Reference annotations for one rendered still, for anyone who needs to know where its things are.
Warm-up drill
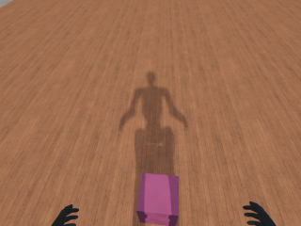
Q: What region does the robot right hand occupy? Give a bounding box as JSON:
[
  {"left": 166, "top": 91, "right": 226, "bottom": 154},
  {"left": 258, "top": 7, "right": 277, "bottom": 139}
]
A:
[{"left": 243, "top": 202, "right": 277, "bottom": 226}]

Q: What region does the carton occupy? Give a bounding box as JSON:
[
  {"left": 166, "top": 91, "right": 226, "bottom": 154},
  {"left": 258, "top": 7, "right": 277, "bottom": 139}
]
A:
[{"left": 136, "top": 172, "right": 180, "bottom": 226}]

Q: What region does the robot left hand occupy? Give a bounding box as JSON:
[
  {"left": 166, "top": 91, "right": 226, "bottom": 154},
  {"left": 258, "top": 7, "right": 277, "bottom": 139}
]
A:
[{"left": 52, "top": 204, "right": 79, "bottom": 226}]

